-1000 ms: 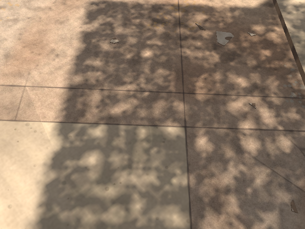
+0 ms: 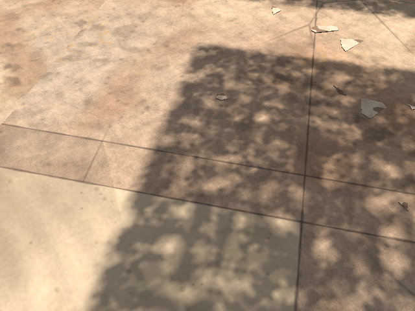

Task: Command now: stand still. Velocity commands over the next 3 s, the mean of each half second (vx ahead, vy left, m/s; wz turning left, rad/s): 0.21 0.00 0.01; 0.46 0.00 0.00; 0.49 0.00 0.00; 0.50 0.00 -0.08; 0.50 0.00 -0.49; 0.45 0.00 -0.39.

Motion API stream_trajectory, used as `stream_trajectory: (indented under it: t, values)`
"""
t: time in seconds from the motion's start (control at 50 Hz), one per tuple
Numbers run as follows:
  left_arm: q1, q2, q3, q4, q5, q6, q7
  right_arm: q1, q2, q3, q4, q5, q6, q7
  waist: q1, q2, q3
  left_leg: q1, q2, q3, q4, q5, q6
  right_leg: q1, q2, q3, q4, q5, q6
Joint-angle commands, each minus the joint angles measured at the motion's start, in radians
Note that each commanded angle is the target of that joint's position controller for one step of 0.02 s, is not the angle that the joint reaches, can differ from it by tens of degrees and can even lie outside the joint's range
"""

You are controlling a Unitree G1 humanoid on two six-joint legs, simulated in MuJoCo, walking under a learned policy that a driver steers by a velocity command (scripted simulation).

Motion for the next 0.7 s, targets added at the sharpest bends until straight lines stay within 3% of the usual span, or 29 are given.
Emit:
stream_trajectory:
  t: [0.02,0.1,0.14,0.16,0.2,0.22,0.24,0.28,0.3,0.32,0.34,0.36,0.38,0.4,0.42,0.46,0.48,0.52,0.58,0.64,0.7]
  values:
    - [-0.001,0.106,0.022,-0.019,-0.002,-0.008,0.007,0.006,-0.107,-0.027,-0.035,0.002,-0.014,-0.004,-0.001,0.008,-0.024,-0.060,0.053,-0.051,-0.121,0.165,0.022,0.056,-0.009,0.006,-0.055,0.150,-0.012]
    - [0.005,0.103,0.022,0.016,-0.004,-0.005,0.012,0.018,-0.105,-0.026,-0.001,0.003,-0.015,-0.007,-0.001,0.008,-0.018,-0.056,0.046,-0.041,-0.123,0.172,0.018,0.056,-0.008,0.004,-0.060,0.152,-0.014]
    - [0.024,0.092,0.021,0.041,-0.010,-0.001,0.014,0.047,-0.122,-0.033,0.025,0.010,-0.008,-0.013,-0.009,0.036,-0.020,-0.055,0.036,-0.047,-0.155,-0.113,0.040,0.027,0.040,-0.049,-0.018,-0.073,-0.024]
    - [0.014,0.090,0.022,0.039,-0.016,-0.004,0.014,0.056,-0.152,-0.042,0.029,0.016,-0.004,-0.015,-0.020,0.074,0.014,-0.075,0.062,-0.097,-0.191,-0.311,0.071,-0.035,0.067,-0.080,0.036,-0.201,-0.033]
    - [-0.035,0.072,0.018,0.009,-0.024,-0.030,0.007,0.105,-0.198,-0.054,0.038,0.026,-0.013,-0.016,-0.048,0.184,0.086,-0.074,0.210,-0.317,-0.325,-0.553,0.163,-0.183,0.073,-0.104,0.190,-0.229,-0.051]
    - [-0.052,0.068,0.016,-0.004,-0.030,-0.048,-0.002,0.110,-0.213,-0.059,0.045,0.033,-0.023,-0.017,-0.052,0.209,0.126,-0.102,0.277,-0.417,-0.367,-0.558,0.208,-0.209,0.039,-0.068,0.253,-0.201,-0.072]
    - [-0.048,0.073,0.019,-0.006,-0.038,-0.065,-0.011,0.092,-0.208,-0.058,0.044,0.033,-0.034,-0.017,-0.039,0.209,0.145,-0.097,0.305,-0.447,-0.376,-0.505,0.226,-0.237,0.011,-0.043,0.272,-0.214,-0.095]
    - [0.016,0.066,0.019,0.017,-0.046,-0.092,-0.031,0.016,-0.189,-0.052,0.028,0.042,-0.041,-0.012,0.015,0.179,0.127,-0.107,0.272,-0.353,-0.329,-0.363,0.190,-0.128,-0.003,-0.050,0.105,-0.203,-0.137]
    - [0.114,0.066,0.025,0.066,-0.042,-0.099,-0.036,-0.036,-0.183,-0.050,0.017,0.048,-0.037,-0.010,0.066,0.146,0.091,-0.185,0.208,-0.256,-0.275,-0.282,0.150,0.068,0.028,-0.083,-0.026,-0.065,-0.139]
    - [0.203,0.082,0.036,0.112,-0.028,-0.099,-0.039,-0.056,-0.154,-0.042,0.008,0.041,-0.039,-0.008,0.093,0.083,0.051,-0.246,0.135,-0.159,-0.149,-0.172,0.110,0.212,0.033,-0.049,-0.059,0.007,-0.123]
    - [0.318,0.152,0.053,0.135,-0.020,-0.100,-0.036,-0.073,-0.083,-0.022,-0.012,0.030,-0.047,-0.006,0.121,-0.137,0.001,-0.368,0.021,0.004,0.173,-0.098,0.036,0.336,-0.149,0.247,-0.209,-0.149,-0.177]
    - [0.389,0.248,0.068,0.140,-0.012,-0.108,-0.051,-0.082,-0.091,-0.029,-0.055,0.045,-0.064,-0.015,0.124,-0.334,-0.005,-0.546,-0.056,0.016,0.417,-0.252,0.013,0.393,-0.338,0.662,-0.362,-0.268,-0.315]
    - [0.296,0.183,0.044,0.113,-0.004,-0.118,-0.052,-0.059,-0.140,-0.040,-0.041,0.063,-0.078,-0.012,0.075,-0.201,0.047,-0.614,0.013,-0.061,0.572,-0.239,0.029,0.346,-0.365,0.674,-0.364,-0.317,-0.337]
    - [0.229,0.132,0.030,0.086,-0.012,-0.121,-0.049,-0.038,-0.142,-0.041,-0.023,0.066,-0.089,-0.001,0.047,-0.138,0.087,-0.645,0.058,-0.066,0.607,-0.128,0.051,0.322,-0.322,0.556,-0.360,-0.308,-0.303]
    - [0.191,0.130,0.027,0.071,-0.013,-0.121,-0.049,-0.031,-0.136,-0.042,-0.006,0.056,-0.096,0.004,0.032,-0.108,0.082,-0.647,0.089,-0.042,0.594,-0.035,0.063,0.315,-0.280,0.458,-0.368,-0.253,-0.265]
    - [0.192,0.087,0.009,0.069,-0.012,-0.112,-0.049,-0.074,-0.142,-0.052,-0.007,0.035,-0.099,0.013,0.032,-0.098,0.072,-0.613,0.129,-0.012,0.520,0.090,0.056,0.305,-0.218,0.295,-0.383,-0.027,-0.218]
    - [0.222,0.075,0.003,0.078,-0.009,-0.106,-0.045,-0.079,-0.127,-0.050,-0.005,0.032,-0.096,0.020,0.037,-0.110,0.055,-0.593,0.127,0.013,0.493,0.127,0.044,0.309,-0.194,0.235,-0.384,0.082,-0.214]
    - [0.260,0.090,0.001,0.087,-0.007,-0.097,-0.034,-0.119,-0.100,-0.044,-0.016,0.030,-0.089,0.028,0.044,-0.099,0.047,-0.596,0.121,0.047,0.422,0.178,0.016,0.313,-0.175,0.158,-0.383,0.251,-0.222]
    - [0.261,0.122,0.002,0.077,-0.003,-0.086,-0.018,-0.242,-0.066,-0.026,-0.058,0.033,-0.088,0.034,0.063,-0.082,0.074,-0.534,0.100,0.077,0.217,0.284,-0.010,0.235,-0.152,0.083,-0.412,0.296,-0.219]
    - [0.298,0.138,0.005,0.086,-0.011,-0.085,-0.012,-0.332,-0.071,-0.019,-0.084,0.040,-0.090,0.047,0.081,-0.096,0.106,-0.452,0.073,0.100,0.080,0.369,-0.009,0.193,-0.161,0.053,-0.441,0.267,-0.226]
    - [0.311,0.142,0.011,0.096,-0.023,-0.081,-0.010,-0.380,-0.091,-0.018,-0.106,0.044,-0.096,0.061,0.064,-0.096,0.127,-0.442,0.070,0.078,0.007,0.363,0.026,0.264,-0.206,0.043,-0.418,0.325,-0.220]
Next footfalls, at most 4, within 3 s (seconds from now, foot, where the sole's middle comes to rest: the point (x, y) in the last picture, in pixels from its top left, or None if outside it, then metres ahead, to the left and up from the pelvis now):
0.80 left None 0.44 0.10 -0.77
1.34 right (259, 246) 0.75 -0.14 -0.77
1.90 left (196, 176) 1.06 0.10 -0.77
2.44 right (263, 135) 1.31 -0.19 -0.77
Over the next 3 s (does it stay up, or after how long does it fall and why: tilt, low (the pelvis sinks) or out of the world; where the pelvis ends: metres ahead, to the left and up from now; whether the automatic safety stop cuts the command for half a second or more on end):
stays up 1.48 -0.15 -0.01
